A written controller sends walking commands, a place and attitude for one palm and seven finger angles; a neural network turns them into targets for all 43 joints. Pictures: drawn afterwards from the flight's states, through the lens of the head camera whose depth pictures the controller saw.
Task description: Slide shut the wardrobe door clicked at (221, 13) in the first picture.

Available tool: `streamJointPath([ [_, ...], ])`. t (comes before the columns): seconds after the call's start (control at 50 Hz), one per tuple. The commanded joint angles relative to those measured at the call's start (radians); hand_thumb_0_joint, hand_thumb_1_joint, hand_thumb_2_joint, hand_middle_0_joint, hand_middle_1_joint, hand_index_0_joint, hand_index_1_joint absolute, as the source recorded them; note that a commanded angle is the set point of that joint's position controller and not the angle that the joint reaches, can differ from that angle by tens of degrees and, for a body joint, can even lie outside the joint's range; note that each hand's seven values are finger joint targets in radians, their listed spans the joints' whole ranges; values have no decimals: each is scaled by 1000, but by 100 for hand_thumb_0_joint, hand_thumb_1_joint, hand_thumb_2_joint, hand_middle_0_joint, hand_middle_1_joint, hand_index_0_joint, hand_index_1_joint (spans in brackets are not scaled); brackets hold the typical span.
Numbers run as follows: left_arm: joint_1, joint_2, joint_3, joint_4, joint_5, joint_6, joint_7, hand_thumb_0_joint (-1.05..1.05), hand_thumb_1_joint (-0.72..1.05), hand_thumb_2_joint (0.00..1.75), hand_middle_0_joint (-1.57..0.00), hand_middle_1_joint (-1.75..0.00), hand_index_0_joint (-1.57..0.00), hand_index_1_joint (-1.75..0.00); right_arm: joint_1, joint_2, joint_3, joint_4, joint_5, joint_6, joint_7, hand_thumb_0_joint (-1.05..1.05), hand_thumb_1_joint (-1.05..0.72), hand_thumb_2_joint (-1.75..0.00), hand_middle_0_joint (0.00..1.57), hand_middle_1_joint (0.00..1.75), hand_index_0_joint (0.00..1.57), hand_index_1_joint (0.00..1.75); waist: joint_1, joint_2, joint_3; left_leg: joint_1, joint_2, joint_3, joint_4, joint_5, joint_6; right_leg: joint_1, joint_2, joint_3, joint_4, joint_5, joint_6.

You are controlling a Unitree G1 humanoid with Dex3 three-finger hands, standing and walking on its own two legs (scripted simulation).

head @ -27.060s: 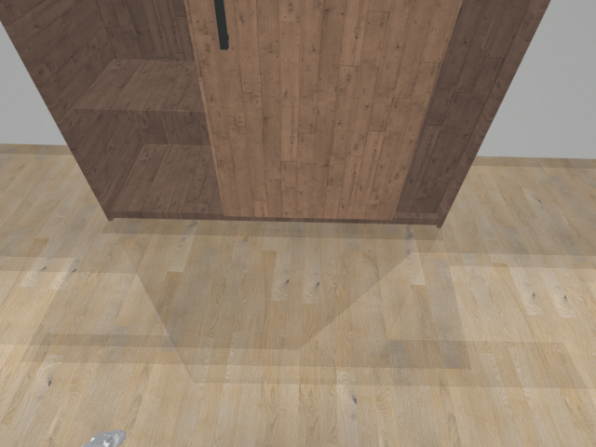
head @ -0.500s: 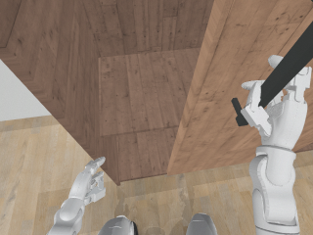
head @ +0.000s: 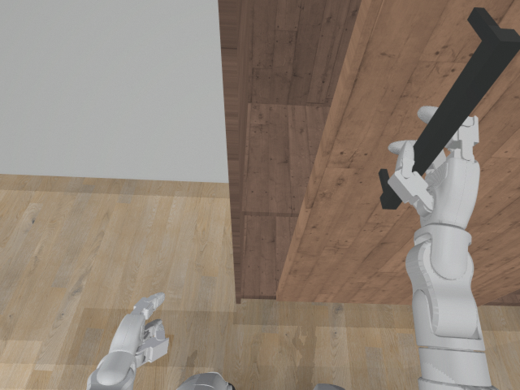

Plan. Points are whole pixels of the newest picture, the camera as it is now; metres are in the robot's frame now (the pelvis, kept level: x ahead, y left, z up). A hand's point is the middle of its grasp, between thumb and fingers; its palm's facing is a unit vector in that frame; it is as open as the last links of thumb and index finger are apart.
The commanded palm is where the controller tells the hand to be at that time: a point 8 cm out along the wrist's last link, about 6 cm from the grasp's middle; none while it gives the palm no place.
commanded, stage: step sideways, sliding the door along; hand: right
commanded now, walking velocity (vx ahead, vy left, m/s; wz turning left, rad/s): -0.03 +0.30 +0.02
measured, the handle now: (424, 130) +0.40 -0.19 +0.19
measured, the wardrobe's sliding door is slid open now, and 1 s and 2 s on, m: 0.13 0.00 0.00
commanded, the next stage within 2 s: stop walking and hold the door there in 0.86 s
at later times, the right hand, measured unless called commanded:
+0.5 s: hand (303, 171) +0.35 -0.03 +0.17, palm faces +0.12 +0.98 -0.15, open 6.5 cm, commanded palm +0.32 -0.06 +0.17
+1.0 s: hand (294, 163) +0.36 -0.02 +0.17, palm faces +0.40 +0.91 -0.08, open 6.6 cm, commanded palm +0.32 -0.05 +0.17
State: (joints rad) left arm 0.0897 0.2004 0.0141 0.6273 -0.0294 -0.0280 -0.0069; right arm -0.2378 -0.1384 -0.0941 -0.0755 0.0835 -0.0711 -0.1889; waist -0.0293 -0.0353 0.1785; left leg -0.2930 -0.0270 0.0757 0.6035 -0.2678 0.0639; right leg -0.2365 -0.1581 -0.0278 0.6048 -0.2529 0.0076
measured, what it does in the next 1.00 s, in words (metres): steps to the left: right foot, then left foot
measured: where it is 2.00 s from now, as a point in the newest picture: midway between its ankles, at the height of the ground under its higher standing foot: outside the picture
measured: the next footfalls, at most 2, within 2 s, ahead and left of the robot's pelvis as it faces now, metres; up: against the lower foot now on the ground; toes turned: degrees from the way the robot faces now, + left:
right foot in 0.38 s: -0.01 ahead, -0.05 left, +0.00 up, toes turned -3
left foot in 0.54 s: +0.03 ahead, +0.24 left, +0.00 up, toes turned -1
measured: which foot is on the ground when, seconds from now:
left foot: down 0.00-0.40, up 0.42-0.52, down 0.54-1.00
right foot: down 0.00-0.16, up 0.18-0.36, down 0.38-0.92, up 0.94-1.00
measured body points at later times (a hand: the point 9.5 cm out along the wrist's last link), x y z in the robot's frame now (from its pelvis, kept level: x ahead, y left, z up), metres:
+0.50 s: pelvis -0.04 +0.10 +0.01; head +0.00 +0.12 +0.45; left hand +0.11 +0.34 -0.11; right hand +0.34 -0.08 +0.18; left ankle -0.01 +0.16 -0.71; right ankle -0.04 -0.08 -0.73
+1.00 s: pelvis -0.01 +0.21 +0.01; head +0.03 +0.22 +0.46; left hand +0.19 +0.42 -0.10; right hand +0.33 -0.07 +0.18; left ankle -0.01 +0.24 -0.73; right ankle -0.05 +0.04 -0.71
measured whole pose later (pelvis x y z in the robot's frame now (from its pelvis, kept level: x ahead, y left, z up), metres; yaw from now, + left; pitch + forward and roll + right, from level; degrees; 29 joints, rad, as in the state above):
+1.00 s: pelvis -0.01 +0.21 +0.01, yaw -4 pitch -2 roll -1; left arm 0.12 0.22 0.01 0.66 -0.06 0.05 0.01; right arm -0.47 -0.24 -0.15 0.30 0.11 -0.04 -0.17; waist -0.08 -0.02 0.11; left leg -0.18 -0.09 0.13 0.44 -0.25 0.13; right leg -0.23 -0.10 0.00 0.65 -0.40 0.00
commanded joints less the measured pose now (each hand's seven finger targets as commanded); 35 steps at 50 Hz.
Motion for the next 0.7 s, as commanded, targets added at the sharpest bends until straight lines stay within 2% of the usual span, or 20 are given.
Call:
streamJointPath([
  [0.0, -84, 135, 56, -150, 12, -27, 16, 0, 90, 90, -20, -30, -20, -30, -372, -62, 172, -308, -25, -135, 118, 0, -90, -90, 45, 140, 45, 140, 39, -138, -487, 63, 50, -86, 89, 47, -79, 241, -316, 198, -242, 574, -144],
  [0.04, -99, 92, 37, -162, 13, -14, 9, 0, 90, 90, -20, -30, -20, -30, -463, -64, 181, -337, -44, -136, 128, 0, -90, -90, 45, 140, 45, 140, 39, -325, -401, 84, 55, -60, 65, -75, -71, 152, -301, 101, -194, 579, -146],
  [0.06, -92, 93, 32, -165, 3, -14, 3, 0, 90, 90, -20, -30, -20, -30, -488, -60, 182, -311, -47, -134, 130, 0, -90, -90, 45, 140, 45, 140, 43, -292, -400, 114, 50, -48, 23, -24, -66, 139, -276, 77, -155, 545, -129],
  [0.12, -78, 87, 25, -169, -28, -9, 11, 0, 90, 90, -20, -30, -20, -30, -530, -100, 166, -237, -41, -104, 127, 0, -90, -90, 45, 140, 45, 140, 53, -28, -433, 232, 89, -101, -155, 184, -54, 44, -107, -30, -30, 117, -40],
  [0.16, -71, 86, 34, -155, -20, -20, 29, 0, 90, 90, -20, -30, -20, -30, -516, -182, 78, -175, -30, -88, 108, 0, -90, -90, 45, 140, 45, 140, 41, 263, -435, 132, 236, -403, -370, 98, -4, -18, 82, -45, 200, -270, -12],
  [0.18, -79, 76, 20, -148, -14, -27, 32, 0, 90, 90, -20, -30, -20, -30, -536, -135, 112, -195, -22, -92, 108, 0, -90, -90, 45, 140, 45, 140, 30, 202, -433, 165, 260, -437, -400, 98, 12, -70, 103, 5, 303, -286, -14],
  [0.22, -77, 56, -5, -128, -6, -43, 41, 0, 90, 90, -20, -30, -20, -30, -585, -146, 92, -242, -18, -108, 92, 0, -90, -90, 45, 140, 45, 140, 38, 134, -482, 266, 252, -356, -346, 280, 3, -94, 100, 32, 273, -253, -15],
  [0.26, -46, 90, 8, -107, 11, -41, 53, 0, 90, 90, -20, -30, -20, -30, -539, -222, 13, -188, -26, -106, 78, 0, -90, -90, 45, 140, 45, 140, 16, 153, -517, 335, 217, -282, -288, 397, 56, -38, 106, -14, 61, -211, -13],
  [0.32, -27, 105, 14, -107, 5, -47, 62, 0, 90, 90, -20, -30, -20, -30, -520, -226, 35, -171, -21, -101, 77, 0, -90, -90, 45, 140, 45, 140, 30, 54, -521, 272, 162, -233, -210, 398, -78, 175, 58, -53, -301, 93, -26],
  [0.36, -38, 152, 32, -131, -8, -38, 49, 0, 90, 90, -20, -30, -20, -30, -525, -198, 51, -128, -14, -97, 88, 0, -90, -90, 45, 140, 45, 140, 19, -122, -488, 38, 56, -157, 31, 210, -183, 287, -243, 236, -303, 365, -178],
  [0.38, -55, 125, 28, -128, 5, -24, 41, 0, 90, 90, -20, -30, -20, -30, -512, -168, 65, -83, -15, -90, 104, 0, -90, -90, 45, 140, 45, 140, 23, -211, -451, -7, 50, -147, 187, -74, -132, 212, -356, 309, -315, 436, -241],
  [0.42, -76, 114, 25, -116, 7, 4, 35, 0, 90, 90, -20, -30, -20, -30, -544, -227, 16, -92, -28, -76, 112, 0, -90, -90, 45, 140, 45, 140, 12, -203, -364, -57, 59, -147, 197, -140, -66, 223, -335, 232, -253, 602, -222],
  [0.46, -38, 129, 25, -116, -6, 16, 24, 0, 90, 90, -20, -30, -20, -30, -554, -147, 81, -43, -35, -66, 121, 0, -90, -90, 45, 140, 45, 140, 18, -145, -413, 55, 41, -80, -41, -56, -56, 265, -250, 112, -99, 636, -151],
  [0.52, -41, 98, 6, -143, -47, 17, 33, 0, 90, 90, -20, -30, -20, -30, -662, -42, 191, -22, -29, -53, 135, 0, -90, -90, 45, 140, 45, 140, 63, 3, -466, 263, 41, -49, -255, 233, -49, 144, -79, -3, 35, 320, -59],
  [0.54, -43, 86, 5, -134, -49, 12, 39, 0, 90, 90, -20, -30, -20, -30, -698, -29, 208, 20, -25, -47, 128, 0, -90, -90, 45, 140, 45, 140, 84, 38, -441, 247, 97, -99, -259, 191, -24, 61, -13, -34, 6, 70, -32],
  [0.56, -19, 99, 24, -106, -50, 14, 46, 0, 90, 90, -20, -30, -20, -30, -647, -75, 165, 97, -18, -37, 111, 0, -90, -90, 45, 140, 45, 140, 73, 178, -437, 201, 175, -295, -331, 96, 26, 35, 63, -27, 67, -65, -16],
  [0.58, -25, 110, 27, -90, -39, 14, 55, 0, 90, 90, -20, -30, -20, -30, -653, -101, 132, 107, -14, -36, 97, 0, -90, -90, 45, 140, 45, 140, 57, 209, -405, 183, 219, -384, -387, 103, 55, 1, 92, -8, 137, -163, -18],
  [0.62, -34, 74, -4, -81, -40, 2, 54, 0, 90, 90, -20, -30, -20, -30, -740, 48, 274, 43, 0, -44, 102, 0, -90, -90, 45, 140, 45, 140, 82, 69, -409, 203, 211, -322, -348, 215, 66, 22, 94, 29, 32, -178, -30],
  [0.64, -17, 66, -12, -77, -35, -4, 56, 0, 90, 90, -20, -30, -20, -30, -738, 29, 254, 54, -3, -52, 95, 0, -90, -90, 45, 140, 45, 140, 84, 68, -448, 231, 186, -255, -275, 313, 48, 94, 80, 6, -103, -74, -37],
  [0.68, -18, 117, 16, -83, -30, -5, 57, 0, 90, 90, -20, -30, -20, -30, -714, 11, 256, 49, 6, -52, 94, 0, -90, -90, 45, 140, 45, 140, 70, -36, -510, 147, 95, -134, -84, 399, -47, 327, -81, 122, -249, 386, -89],
])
